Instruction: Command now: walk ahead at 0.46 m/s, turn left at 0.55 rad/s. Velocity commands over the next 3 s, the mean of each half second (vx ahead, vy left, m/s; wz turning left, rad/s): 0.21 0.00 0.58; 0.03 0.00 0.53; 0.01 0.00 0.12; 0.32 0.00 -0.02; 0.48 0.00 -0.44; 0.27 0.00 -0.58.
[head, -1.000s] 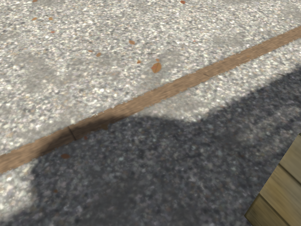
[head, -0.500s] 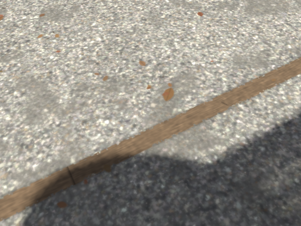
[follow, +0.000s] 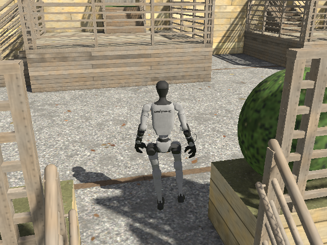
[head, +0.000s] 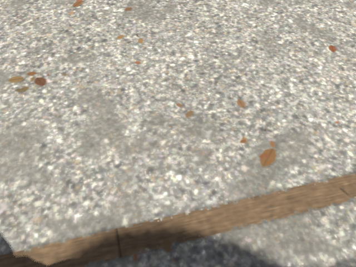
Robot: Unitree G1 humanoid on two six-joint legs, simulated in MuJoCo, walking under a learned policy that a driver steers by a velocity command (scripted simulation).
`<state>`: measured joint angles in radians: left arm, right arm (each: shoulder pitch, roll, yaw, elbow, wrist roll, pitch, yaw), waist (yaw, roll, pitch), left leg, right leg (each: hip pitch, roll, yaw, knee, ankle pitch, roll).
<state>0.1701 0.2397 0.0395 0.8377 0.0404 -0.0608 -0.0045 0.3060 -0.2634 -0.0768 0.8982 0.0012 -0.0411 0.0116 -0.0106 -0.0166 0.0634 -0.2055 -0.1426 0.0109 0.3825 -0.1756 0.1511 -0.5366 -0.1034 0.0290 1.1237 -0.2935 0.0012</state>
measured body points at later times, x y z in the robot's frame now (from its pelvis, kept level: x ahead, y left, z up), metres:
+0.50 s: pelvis +0.19 -0.03 +0.00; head +0.23 -0.04 +0.44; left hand +0.25 +0.26 -0.11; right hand +0.36 -0.29 -0.14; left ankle +0.11 +0.06 -0.65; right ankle +0.30 -0.10 -0.74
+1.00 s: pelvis +0.19 +0.01 +0.00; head +0.20 +0.04 +0.45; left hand +0.10 +0.29 -0.13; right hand +0.43 -0.17 -0.10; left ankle +0.15 +0.08 -0.74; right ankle +0.27 -0.11 -0.68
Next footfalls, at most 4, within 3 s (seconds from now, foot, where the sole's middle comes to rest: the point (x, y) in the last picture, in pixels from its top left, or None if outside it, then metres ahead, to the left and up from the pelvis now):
0.32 right None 0.34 -0.09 -0.78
0.76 left None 0.19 0.10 -0.78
1.18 right None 0.28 -0.07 -0.78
1.78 left None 0.22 0.15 -0.78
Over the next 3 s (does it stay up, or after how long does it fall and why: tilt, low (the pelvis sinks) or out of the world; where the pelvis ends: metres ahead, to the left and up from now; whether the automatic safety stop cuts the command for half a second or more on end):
stays up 0.73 0.35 0.00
